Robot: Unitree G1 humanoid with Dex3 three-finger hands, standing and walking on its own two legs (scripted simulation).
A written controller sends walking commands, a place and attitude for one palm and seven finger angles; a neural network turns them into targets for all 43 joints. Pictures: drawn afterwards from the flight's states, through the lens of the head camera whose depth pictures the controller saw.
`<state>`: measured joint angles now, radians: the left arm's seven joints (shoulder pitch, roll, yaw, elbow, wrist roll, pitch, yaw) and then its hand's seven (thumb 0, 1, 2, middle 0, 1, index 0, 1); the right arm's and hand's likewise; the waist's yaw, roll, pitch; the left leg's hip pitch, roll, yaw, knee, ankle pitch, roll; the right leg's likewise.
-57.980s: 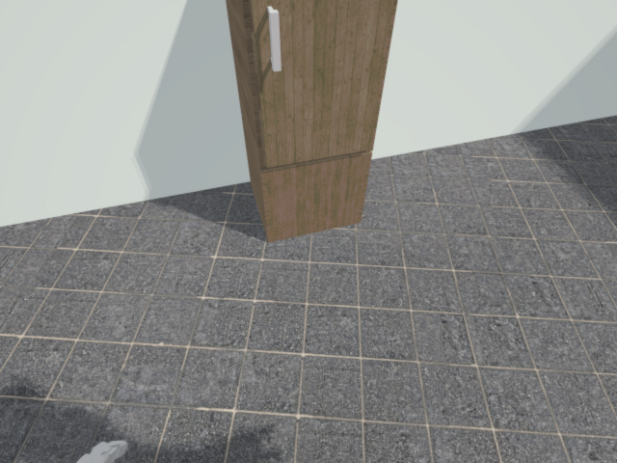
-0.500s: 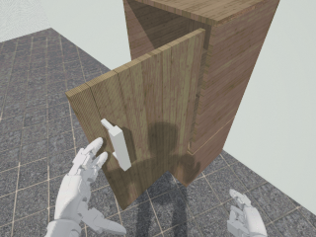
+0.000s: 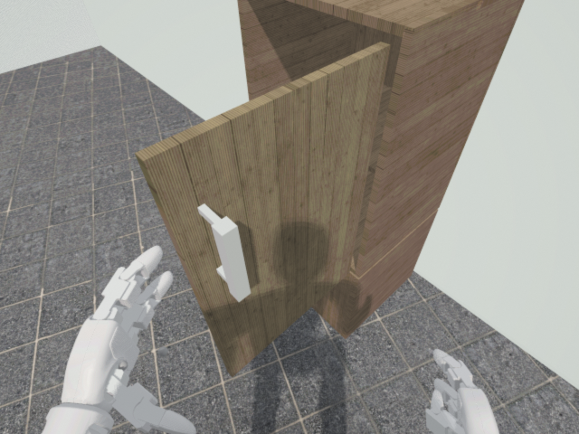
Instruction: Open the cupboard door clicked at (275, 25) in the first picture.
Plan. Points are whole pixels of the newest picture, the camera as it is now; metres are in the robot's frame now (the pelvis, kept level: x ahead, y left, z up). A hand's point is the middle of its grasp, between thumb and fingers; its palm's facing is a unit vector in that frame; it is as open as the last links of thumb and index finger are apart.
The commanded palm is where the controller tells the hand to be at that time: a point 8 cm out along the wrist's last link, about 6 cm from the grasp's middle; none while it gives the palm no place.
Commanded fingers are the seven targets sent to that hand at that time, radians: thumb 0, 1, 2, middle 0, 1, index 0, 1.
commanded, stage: draw the hand back to the body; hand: left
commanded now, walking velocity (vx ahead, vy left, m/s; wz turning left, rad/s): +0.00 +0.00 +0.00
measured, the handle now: (224, 254) +0.31 +0.12 +0.11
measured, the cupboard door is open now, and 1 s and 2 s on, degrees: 91 91 91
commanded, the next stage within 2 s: step back with the hand held close in 1.44 s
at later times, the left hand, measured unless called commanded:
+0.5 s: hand (83, 334) +0.18 +0.23 +0.14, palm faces +0.22 -0.94 -0.26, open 15.4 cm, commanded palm +0.14 +0.27 +0.16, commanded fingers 0.00 -0.05 0.50 -0.17 -0.30 -0.17 -0.30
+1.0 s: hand (38, 289) +0.21 +0.27 +0.18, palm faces +0.41 -0.83 -0.39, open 9.8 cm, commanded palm +0.16 +0.32 +0.20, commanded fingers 0.00 0.83 0.87 -0.20 -0.30 -0.20 -0.30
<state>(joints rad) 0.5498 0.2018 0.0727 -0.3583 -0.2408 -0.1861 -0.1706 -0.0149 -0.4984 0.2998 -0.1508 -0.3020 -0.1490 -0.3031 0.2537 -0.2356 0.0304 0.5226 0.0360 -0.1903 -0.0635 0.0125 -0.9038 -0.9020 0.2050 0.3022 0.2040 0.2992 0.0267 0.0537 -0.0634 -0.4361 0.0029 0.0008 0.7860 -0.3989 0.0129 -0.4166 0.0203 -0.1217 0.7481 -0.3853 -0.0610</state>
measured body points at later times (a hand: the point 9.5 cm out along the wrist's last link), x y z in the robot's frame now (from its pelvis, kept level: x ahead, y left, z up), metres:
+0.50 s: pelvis +0.00 +0.03 +0.02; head -0.02 +0.02 +0.47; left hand +0.17 +0.28 +0.16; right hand +0.20 -0.18 -0.04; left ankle +0.01 +0.11 -0.71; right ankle +0.01 -0.08 -0.71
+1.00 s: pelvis +0.02 +0.02 +0.03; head +0.00 +0.01 +0.48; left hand +0.19 +0.31 +0.20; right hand +0.20 -0.20 -0.05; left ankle +0.01 +0.11 -0.71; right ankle +0.01 -0.08 -0.71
